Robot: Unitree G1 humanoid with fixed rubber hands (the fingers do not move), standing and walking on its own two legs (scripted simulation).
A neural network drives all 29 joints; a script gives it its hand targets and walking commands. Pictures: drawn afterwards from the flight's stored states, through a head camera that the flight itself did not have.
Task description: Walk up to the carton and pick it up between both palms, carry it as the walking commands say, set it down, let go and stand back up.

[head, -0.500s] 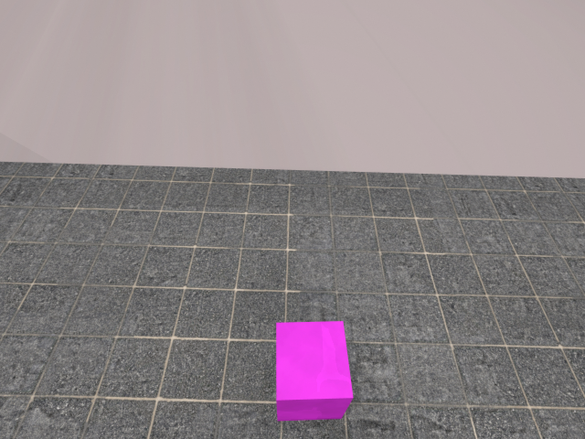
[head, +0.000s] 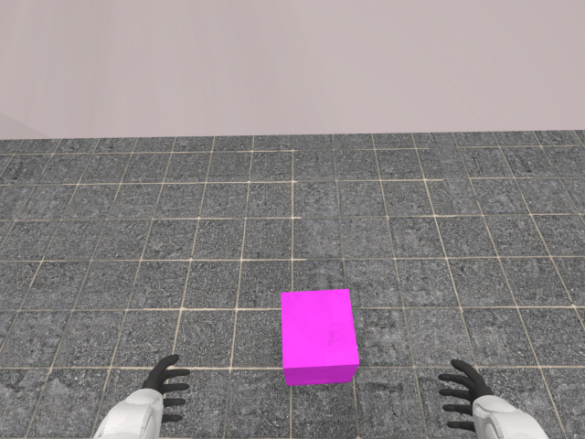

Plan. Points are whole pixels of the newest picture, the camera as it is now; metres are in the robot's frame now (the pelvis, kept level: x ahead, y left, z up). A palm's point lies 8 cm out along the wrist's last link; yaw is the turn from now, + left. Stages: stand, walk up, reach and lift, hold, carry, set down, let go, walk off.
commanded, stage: reach and lift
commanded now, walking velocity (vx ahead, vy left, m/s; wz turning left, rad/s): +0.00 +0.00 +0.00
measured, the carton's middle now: (316, 339) +0.43 -0.02 -0.64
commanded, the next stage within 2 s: none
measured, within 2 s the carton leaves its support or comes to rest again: neither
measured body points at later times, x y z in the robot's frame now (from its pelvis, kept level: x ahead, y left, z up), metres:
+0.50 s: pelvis -0.06 +0.00 -0.06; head +0.09 +0.00 +0.36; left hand +0.22 +0.21 -0.17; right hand +0.23 -0.22 -0.17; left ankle -0.01 +0.12 -0.73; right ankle +0.01 -0.12 -0.73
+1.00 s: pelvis -0.07 -0.01 -0.09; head +0.17 -0.02 +0.28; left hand +0.36 +0.19 -0.20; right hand +0.38 -0.21 -0.20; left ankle -0.01 +0.12 -0.73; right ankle +0.01 -0.12 -0.73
